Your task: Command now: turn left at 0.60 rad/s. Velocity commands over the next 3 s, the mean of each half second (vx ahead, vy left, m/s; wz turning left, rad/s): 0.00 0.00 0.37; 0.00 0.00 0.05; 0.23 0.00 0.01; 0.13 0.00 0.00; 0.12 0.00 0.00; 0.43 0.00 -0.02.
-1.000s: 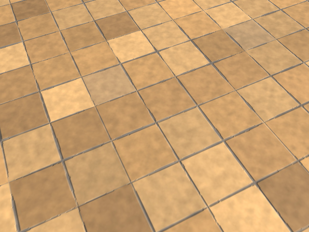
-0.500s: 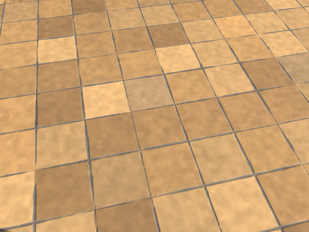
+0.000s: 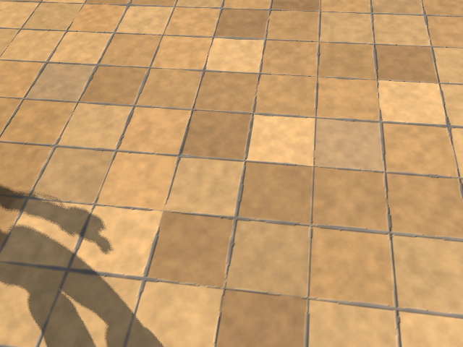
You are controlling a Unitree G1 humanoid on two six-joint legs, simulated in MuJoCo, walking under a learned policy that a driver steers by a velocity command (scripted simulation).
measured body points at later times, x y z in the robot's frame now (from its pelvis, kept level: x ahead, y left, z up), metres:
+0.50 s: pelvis +0.00 +0.04 +0.00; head +0.02 +0.06 +0.45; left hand +0.04 +0.32 -0.14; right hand +0.17 -0.18 -0.11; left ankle -0.01 +0.11 -0.74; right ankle +0.03 -0.10 -0.71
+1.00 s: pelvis +0.01 +0.01 +0.00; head +0.02 +0.01 +0.45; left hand +0.03 +0.27 -0.14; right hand +0.09 -0.23 -0.15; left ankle -0.01 +0.11 -0.74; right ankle +0.02 -0.08 -0.74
